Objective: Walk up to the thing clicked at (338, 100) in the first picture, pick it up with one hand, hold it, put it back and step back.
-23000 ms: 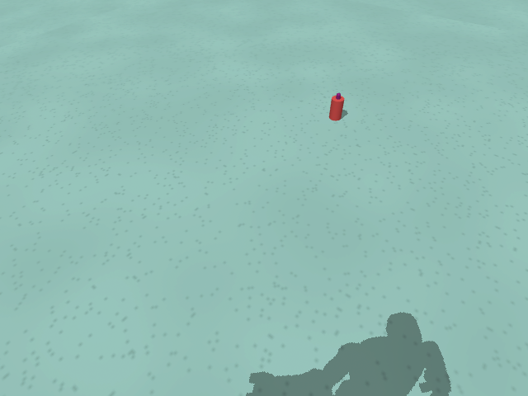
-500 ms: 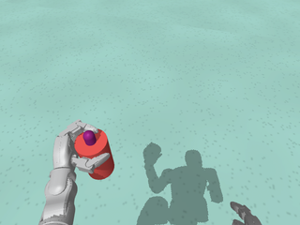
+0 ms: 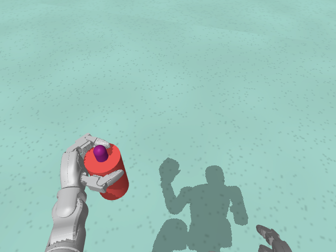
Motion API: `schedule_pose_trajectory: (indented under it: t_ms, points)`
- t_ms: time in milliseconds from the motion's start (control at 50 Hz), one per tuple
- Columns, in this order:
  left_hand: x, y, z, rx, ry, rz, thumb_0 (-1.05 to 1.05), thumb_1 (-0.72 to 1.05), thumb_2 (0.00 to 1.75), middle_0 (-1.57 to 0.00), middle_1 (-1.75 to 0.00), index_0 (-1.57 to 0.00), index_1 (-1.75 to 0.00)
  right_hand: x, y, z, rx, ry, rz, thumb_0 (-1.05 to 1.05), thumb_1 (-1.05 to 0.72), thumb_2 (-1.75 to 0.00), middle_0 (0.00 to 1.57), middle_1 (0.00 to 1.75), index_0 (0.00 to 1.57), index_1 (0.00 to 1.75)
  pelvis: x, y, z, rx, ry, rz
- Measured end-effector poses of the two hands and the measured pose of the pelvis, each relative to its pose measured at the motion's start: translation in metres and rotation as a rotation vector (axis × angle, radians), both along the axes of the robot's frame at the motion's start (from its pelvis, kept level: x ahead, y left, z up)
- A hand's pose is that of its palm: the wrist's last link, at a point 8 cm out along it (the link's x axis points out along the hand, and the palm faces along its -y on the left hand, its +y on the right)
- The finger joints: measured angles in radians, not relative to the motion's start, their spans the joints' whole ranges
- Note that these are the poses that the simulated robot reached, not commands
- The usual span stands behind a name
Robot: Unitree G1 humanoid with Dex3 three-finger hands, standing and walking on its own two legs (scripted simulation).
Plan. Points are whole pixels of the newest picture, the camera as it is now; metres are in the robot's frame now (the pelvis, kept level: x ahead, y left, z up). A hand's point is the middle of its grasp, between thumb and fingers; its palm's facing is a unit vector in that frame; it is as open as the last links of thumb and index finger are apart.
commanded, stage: crouch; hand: left
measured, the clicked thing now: (107, 169) +0.33 +0.17 +0.01
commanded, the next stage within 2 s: lower in 1.64 s
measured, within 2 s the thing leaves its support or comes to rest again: neither
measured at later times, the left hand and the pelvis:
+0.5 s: hand (116, 183) +0.37 +0.18 -0.15, palm faces +0.14 -0.99 -0.02, open 9.1 cm; pelvis -0.03 +0.00 -0.14, yaw +0 degrees
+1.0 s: hand (125, 194) +0.41 +0.19 -0.37, palm faces +0.17 -0.98 -0.04, open 9.1 cm; pelvis -0.08 +0.00 -0.33, yaw -2 degrees
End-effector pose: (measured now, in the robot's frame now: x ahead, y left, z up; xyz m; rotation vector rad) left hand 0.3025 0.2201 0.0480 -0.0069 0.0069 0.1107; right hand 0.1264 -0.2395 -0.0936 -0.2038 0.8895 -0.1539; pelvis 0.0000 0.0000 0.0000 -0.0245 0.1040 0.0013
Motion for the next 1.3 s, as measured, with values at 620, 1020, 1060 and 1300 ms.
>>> schedule_pose_trajectory:
  t_ms: [620, 1020, 1060, 1300]
  points:
    - [0.048, 0.014, -0.255, 0.038, -0.003, 0.051, -0.02, -0.40, 0.95, -0.64, -0.95, -0.92, -1.13, -0.059, -0.020, -0.208, -0.057, 0.277, 0.068, 0.01, -0.91, -0.90, 0.20, 0.30, 0.21, 0.30, -0.045, 0.000, -0.191, -0.017, 0.428, -0.003]
    - [0.084, 0.021, -0.419, 0.039, 0.026, 0.065, -0.02, -0.41, 0.96, -0.65, -0.94, -0.93, -1.12, -0.152, -0.025, -0.345, -0.095, 0.506, 0.072, 0.01, -0.92, -0.91, 0.20, 0.30, 0.21, 0.30, -0.084, 0.004, -0.334, -0.043, 0.455, -0.018]
    - [0.086, 0.023, -0.431, 0.038, 0.026, 0.070, -0.02, -0.41, 0.96, -0.65, -0.94, -0.93, -1.12, -0.159, -0.026, -0.353, -0.099, 0.523, 0.070, 0.01, -0.92, -0.91, 0.20, 0.30, 0.21, 0.30, -0.086, 0.005, -0.344, -0.047, 0.448, -0.021]
    - [0.101, 0.027, -0.481, 0.036, 0.034, 0.037, -0.02, -0.41, 0.96, -0.65, -0.94, -0.93, -1.12, -0.184, -0.024, -0.376, -0.148, 0.592, 0.095, 0.01, -0.92, -0.91, 0.20, 0.30, 0.21, 0.30, -0.092, 0.011, -0.384, -0.088, 0.406, -0.045]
